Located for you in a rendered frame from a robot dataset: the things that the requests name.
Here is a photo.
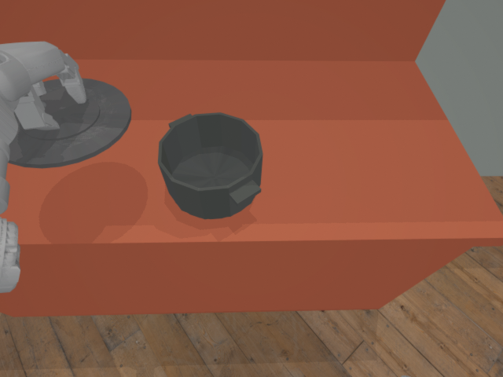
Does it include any left robot hand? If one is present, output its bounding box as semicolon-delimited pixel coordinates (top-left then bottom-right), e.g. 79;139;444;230
0;42;86;130

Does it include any knob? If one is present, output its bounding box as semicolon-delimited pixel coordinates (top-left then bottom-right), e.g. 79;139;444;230
39;88;81;120

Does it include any lid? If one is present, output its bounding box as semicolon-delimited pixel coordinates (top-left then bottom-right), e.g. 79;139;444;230
8;79;131;168

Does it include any pot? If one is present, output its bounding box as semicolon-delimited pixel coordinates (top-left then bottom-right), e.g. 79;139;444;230
158;112;263;219

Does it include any left robot forearm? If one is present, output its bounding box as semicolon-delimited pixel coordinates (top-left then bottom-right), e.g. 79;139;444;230
0;50;31;214

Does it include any table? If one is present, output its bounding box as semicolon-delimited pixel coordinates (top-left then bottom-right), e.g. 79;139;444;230
0;0;503;317

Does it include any left robot upper arm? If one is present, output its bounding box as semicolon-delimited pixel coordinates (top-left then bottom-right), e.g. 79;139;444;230
0;217;20;293

